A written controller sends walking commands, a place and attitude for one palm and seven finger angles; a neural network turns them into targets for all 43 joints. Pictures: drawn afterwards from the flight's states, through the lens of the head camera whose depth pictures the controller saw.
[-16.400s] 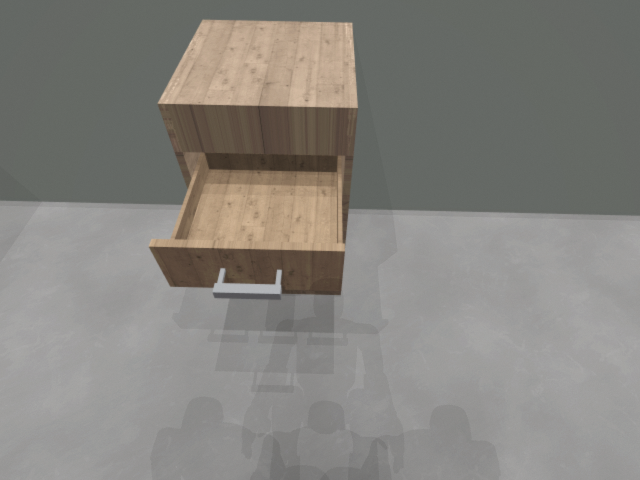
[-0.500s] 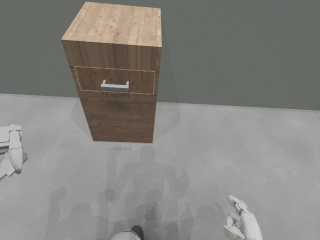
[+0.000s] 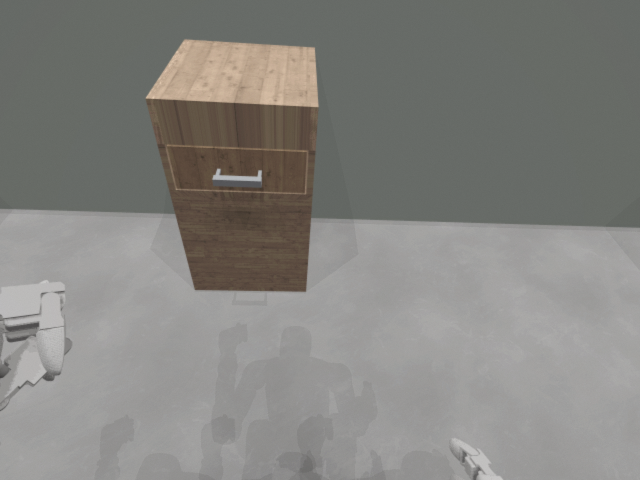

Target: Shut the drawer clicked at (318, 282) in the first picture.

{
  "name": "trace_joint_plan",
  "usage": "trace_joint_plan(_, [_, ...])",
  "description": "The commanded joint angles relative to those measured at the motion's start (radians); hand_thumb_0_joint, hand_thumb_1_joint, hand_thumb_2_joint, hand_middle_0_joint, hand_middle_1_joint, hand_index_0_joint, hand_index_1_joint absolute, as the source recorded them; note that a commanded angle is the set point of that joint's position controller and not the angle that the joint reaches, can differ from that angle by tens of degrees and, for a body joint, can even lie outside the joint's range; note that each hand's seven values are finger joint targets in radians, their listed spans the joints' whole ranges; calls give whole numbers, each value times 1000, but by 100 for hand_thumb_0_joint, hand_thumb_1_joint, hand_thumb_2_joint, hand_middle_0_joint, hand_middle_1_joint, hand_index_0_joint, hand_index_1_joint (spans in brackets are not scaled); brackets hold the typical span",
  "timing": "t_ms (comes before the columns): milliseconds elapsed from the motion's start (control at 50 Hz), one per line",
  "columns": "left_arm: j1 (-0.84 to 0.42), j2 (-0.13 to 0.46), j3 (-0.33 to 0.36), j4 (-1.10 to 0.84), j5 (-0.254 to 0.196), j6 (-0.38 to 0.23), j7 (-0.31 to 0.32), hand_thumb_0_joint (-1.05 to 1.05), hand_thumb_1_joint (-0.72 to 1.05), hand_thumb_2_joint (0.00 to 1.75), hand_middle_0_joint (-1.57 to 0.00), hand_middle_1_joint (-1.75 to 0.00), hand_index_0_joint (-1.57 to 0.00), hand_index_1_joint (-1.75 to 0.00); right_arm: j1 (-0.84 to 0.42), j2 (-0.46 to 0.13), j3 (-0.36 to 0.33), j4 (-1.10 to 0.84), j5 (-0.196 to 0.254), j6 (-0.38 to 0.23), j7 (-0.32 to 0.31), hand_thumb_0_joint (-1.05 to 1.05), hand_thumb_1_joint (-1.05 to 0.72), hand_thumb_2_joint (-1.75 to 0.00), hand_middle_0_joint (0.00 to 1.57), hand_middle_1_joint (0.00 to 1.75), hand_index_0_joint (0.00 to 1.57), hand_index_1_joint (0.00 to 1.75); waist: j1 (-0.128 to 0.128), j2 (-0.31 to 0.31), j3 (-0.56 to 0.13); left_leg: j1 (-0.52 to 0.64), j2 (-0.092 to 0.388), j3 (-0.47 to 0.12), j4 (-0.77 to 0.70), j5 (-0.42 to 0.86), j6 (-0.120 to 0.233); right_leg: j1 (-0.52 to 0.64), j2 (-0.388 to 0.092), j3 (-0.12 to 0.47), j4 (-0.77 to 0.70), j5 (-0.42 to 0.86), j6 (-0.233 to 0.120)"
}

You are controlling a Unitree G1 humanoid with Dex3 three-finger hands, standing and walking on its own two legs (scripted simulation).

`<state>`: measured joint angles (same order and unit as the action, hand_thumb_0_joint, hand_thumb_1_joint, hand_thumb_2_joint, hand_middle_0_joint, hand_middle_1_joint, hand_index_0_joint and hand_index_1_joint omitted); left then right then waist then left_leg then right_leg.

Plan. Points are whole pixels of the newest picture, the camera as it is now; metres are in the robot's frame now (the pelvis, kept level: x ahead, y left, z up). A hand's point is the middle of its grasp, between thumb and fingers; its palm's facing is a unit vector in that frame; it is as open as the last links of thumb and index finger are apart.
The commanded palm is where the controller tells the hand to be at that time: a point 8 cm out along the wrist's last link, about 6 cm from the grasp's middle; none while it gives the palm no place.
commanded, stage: stop stepping back and stand still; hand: left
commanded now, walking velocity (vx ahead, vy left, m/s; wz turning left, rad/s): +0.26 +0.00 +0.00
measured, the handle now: (238, 177) +0.95 +0.22 -0.19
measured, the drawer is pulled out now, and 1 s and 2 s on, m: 0.00 0.00 0.00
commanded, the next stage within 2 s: let the arm hang, fingers relaxed in 0.94 s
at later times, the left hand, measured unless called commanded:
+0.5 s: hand (46, 327) +0.20 +0.24 +0.19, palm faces +0.38 -0.76 -0.54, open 3.3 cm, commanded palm +0.13 +0.29 +0.18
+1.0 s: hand (53, 306) +0.24 +0.26 +0.17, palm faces +0.30 -0.79 -0.54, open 3.2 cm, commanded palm +0.17 +0.30 +0.18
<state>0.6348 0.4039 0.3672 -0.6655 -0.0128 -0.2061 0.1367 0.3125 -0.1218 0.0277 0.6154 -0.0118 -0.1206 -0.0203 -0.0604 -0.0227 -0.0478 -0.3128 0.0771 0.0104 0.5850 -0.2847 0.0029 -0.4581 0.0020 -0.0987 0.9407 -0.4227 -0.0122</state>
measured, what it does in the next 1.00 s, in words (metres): steps on the spot: right foot, then left foot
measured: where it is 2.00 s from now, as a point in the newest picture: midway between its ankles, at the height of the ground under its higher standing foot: outside the picture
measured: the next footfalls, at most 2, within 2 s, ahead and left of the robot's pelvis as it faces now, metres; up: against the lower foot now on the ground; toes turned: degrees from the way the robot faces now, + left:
right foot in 0.06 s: +0.06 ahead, -0.09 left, +0.00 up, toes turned -1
left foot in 0.30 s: +0.06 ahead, +0.13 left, +0.00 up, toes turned +5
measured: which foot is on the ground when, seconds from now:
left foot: down 0.00-0.04, up 0.06-0.28, down 0.30-1.00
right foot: up 0.00-0.04, down 0.06-1.00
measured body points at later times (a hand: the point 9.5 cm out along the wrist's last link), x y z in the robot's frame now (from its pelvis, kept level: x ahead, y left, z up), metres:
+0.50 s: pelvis +0.01 +0.00 +0.00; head +0.04 +0.01 +0.44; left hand +0.18 +0.28 +0.22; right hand +0.20 -0.21 -0.08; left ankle +0.03 +0.13 -0.73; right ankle +0.02 -0.09 -0.73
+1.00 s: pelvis +0.04 +0.02 +0.01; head +0.08 +0.02 +0.45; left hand +0.21 +0.30 +0.20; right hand +0.23 -0.21 -0.08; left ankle +0.02 +0.12 -0.73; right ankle +0.02 -0.09 -0.73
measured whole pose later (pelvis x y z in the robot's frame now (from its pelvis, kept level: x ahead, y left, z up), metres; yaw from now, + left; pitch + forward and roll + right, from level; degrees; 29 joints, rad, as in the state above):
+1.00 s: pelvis +0.04 +0.02 +0.01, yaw +2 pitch +2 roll -1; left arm 0.68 0.44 0.40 -0.63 -0.05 -0.23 0.14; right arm 0.14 -0.19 -0.01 0.57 0.02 -0.05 -0.05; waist -0.04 0.00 0.05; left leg -0.22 0.01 0.05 0.49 -0.29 0.01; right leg -0.20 0.02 -0.05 0.45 -0.28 -0.02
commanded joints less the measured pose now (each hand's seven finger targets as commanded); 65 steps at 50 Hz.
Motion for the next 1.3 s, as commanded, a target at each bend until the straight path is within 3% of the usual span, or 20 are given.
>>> trace_joint_plan(0, [41,164,161,-139,-14,-36,39,0,90,90,-140,-160,-140,-160,-192,-176,-68,-168,3,9,-36,0,-90,-90,20,30,20,30,73,142,6,-439,61,-29,-14,-397,53,511,2,26,-402,-124,-51])
trace_joint_plan(20, [16,173,172,-105,-14,-26,37,0,90,90,-140,-160,-140,-160,-181,-167,-79,-155,15,22,-36,0,-90,-90,20,30,20,30,68,-130,33,-461,-53,64,329,-302,26,421,-145,306,-595,-219,-130])
trace_joint_plan(40, [-58,208,183,-110,-27,-30,35,0,90,90,-140,-160,-140,-160,-207,-175,-95,-163,27,19,-43,0,-90,-90,20,30,20,30,57,-321,59,-517,-92,10,638,-250,11,302,-368,691,-769,-241,-225])
trace_joint_plan(80, [-117,258,248,-102,-36,-72,33,0,90,90,-140,-160,-140,-160,-160,-178,-87,-108,-11,-3,-36,0,-90,-90,20,30,20,30,-1,-136,68,-463,-28,-10,704,-99,-19,266,-380,577,-713,299,-255])
trace_joint_plan(100, [-72,192,213,-4,-29,-63,33,0,90,90,-140,-160,-140,-160,-132,-170,-91,-89,10,-2,-43,0,-90,-90,20,30,20,30,14,-154,-33,-408,-24,-50,645,-93,-8,302,-344,522,-675,119,-220])
trace_joint_plan(180, [-77,89,82,-48,-26,-71,23,0,90,90,-140,-160,-140,-160,-221,-165,-77,-118,21,-9,-60,0,-90,-90,20,30,20,30,34,-124,72,-66,-5,38,186,-37,26,66,-261,234,-642,16,-140])
trace_joint_plan(240, [-123,102,54,-141,-15,-91,41,0,90,90,-140,-160,-140,-160,-194,-183,-81,-114,5,-53,-74,0,-90,-90,20,30,20,30,38,-41,41,147,-59,94,-103,0,40,95,-197,156,-536,-20,-86])
trace_joint_plan(300, [-122,151,102,-288,-4,-112,55,0,90,90,-140,-160,-140,-160,-166,-216,-88,-151,5,-71,-71,0,-90,-90,20,30,20,30,51,332,-7,273,239,-369,-296,122,176,-58,-24,50,-120,-73,15])
trace_joint_plan(380, [-16,204,190,-242,-13,-85,50,0,90,90,-140,-160,-140,-160,-145,-186,-82,-139,10,-80,-40,0,-90,-90,20,30,20,30,58,278,-17,161,179,-158,-225,461,113,97,-31,56,-216,-10,17])
trace_joint_plan(440, [69,159,181,-141,-25,-69,42,0,90,90,-140,-160,-140,-160,-164,-184,-77,-155,24,-45,-28,0,-90,-90,20,30,20,30,54,165,-24,-3,118,-51,-136,288,58,339,-23,62,-481,213,16])
trace_joint_plan(520, [77,138,165,-45,-49,-49,32,0,90,90,-140,-160,-140,-160,-162,-173,-87,-151,33,-4,-23,0,-90,-90,20,30,20,30,28,-156,-10,-40,-39,16,66,-30,-7,270,-224,387,-676,271,-71])
trace_joint_plan(580, [49,129,139,-50,-42,-42,39,0,90,90,-140,-160,-140,-160,-197,-170,-70,-151,33,12,-34,0,-90,-90,20,30,20,30,33,-122,-23,-60,-33,1,22,-37,6,363,-227,304,-612,507,-78])
trace_joint_plan(640, [37,124,113,-78,-35,-47,43,0,90,90,-140,-160,-140,-160,-206,-186,-67,-146,24,7,-53,0,-90,-90,20,30,20,30,41,-22,-61,125,12,-29,-177,290,33,346,-115,156,-497,535,-9])
trace_joint_plan(720, [-14,154,108,-173,-18,-55,43,0,90,90,-140,-160,-140,-160,-205,-186,-63,-158,19,3,-65,0,-90,-90,20,30,20,30,53,132,-76,195,61,-73,-154,568,47,328,-62,104,-445,565,14])
trace_joint_plan(780, [-1,173,125,-214,-20,-60,45,0,90,90,-140,-160,-140,-160,-198,-192,-68,-168,23,-3,-58,0,-90,-90,20,30,20,30,54,131,-110,204,44,-50,-121,645,27,372,-62,96,-437,640,4])
trace_joint_plan(1000, [125,132,148,-60,-51,-61,32,0,90,90,-140,-160,-140,-160,-217,-187,-80,-178,36,46,-50,0,-90,-90,20,30,20,30,43,34,-69,98,11,-31,-140,391,14,382,-87,144,-517,613,0])
trace_joint_plan(1020, [-121,30,-268,714,63,79,-118,0,90,90,-140,-160,-140,-160,-250,-360,-118,37,34,-24,44,0,-90,-90,20,30,20,30,18,55,7,54,27,-36,15,425,23,205,-164,103,-379,691,-20])
trace_joint_plan(1080, [-172,-40,-261,798,54,173,-137,0,90,90,-128,-147,-128,-147,-143,-275,-103,42,12,45,40,0,-90,-90,20,30,20,30,42,7,-59,29,51,-86,-53,237,51,168,-109,116,-386,340,-8])
trace_joint_plan(1160, [-296,-13,-286,1024,49,187,-133,0,90,90,-112,-130,-112,-130,-147,-276,-78,53,-7,75,25,0,-90,-90,20,30,20,30,51,-227,-46,41,8,-92,-46,238,57,226,-141,167,-451,464,-33])
trace_joint_plan(1280, [-340,-28,-325,1357,31,214,-117,0,90,90,-88,-104,-88,-104,-136,-237,-46,176,-9,106,17,0,-90,-90,20,30,20,30,69,115,59,29,24,-129,-211,216,59,262,-84,140,-497,214,-10])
